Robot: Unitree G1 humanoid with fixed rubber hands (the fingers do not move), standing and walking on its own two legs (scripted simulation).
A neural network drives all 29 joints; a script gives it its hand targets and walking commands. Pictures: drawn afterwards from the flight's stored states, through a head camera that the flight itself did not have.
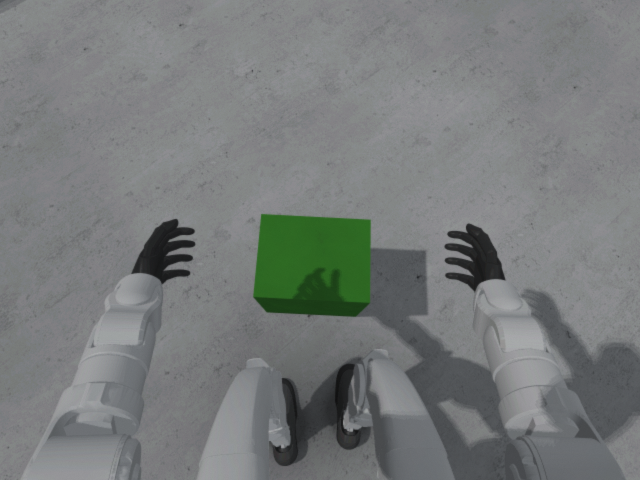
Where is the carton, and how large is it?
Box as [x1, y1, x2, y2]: [253, 214, 370, 316]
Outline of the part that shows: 261,214 253,296 266,311 355,316 369,302 370,220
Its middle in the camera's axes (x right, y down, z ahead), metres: -0.01 +0.07 +0.97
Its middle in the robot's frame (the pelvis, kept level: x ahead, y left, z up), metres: +0.46 +0.00 -0.54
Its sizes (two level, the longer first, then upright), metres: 0.250 0.190 0.269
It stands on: the floor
